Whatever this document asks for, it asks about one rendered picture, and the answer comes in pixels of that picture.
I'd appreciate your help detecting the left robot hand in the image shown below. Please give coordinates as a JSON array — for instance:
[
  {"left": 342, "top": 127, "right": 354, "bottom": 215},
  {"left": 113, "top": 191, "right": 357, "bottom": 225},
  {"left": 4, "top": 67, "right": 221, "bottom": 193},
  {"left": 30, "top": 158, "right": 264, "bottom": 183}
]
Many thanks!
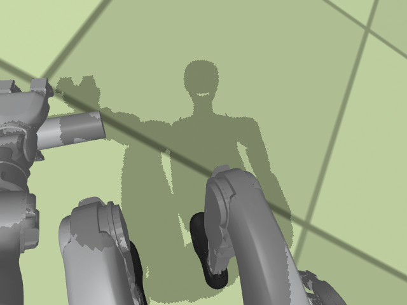
[{"left": 0, "top": 78, "right": 54, "bottom": 161}]

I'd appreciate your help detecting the right robot foot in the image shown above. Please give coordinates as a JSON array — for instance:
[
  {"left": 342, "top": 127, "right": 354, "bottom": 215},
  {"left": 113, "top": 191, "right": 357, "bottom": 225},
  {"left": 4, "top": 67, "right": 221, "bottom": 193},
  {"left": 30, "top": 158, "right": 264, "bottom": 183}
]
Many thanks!
[{"left": 190, "top": 212, "right": 228, "bottom": 289}]

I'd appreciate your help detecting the bottle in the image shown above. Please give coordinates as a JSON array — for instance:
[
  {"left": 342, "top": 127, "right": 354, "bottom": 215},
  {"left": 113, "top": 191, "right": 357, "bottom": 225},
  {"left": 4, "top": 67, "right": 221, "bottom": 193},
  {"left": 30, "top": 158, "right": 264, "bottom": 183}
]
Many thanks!
[{"left": 36, "top": 111, "right": 106, "bottom": 150}]

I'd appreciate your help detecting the left robot arm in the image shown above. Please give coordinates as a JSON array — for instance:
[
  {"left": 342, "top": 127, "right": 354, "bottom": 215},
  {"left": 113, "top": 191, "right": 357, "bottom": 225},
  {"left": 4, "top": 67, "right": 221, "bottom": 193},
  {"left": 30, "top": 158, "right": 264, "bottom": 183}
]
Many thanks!
[{"left": 0, "top": 123, "right": 39, "bottom": 305}]

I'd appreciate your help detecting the right robot hand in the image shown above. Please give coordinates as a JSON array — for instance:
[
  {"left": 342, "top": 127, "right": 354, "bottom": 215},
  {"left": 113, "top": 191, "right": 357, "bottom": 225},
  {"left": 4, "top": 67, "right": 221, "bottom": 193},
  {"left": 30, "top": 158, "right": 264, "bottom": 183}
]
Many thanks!
[{"left": 298, "top": 270, "right": 347, "bottom": 305}]

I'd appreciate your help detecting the left robot foot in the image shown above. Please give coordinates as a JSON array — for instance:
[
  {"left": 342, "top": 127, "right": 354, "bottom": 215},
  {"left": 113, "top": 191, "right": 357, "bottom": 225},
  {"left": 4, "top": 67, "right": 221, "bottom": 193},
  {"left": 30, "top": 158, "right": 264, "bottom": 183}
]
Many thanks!
[{"left": 130, "top": 241, "right": 148, "bottom": 305}]

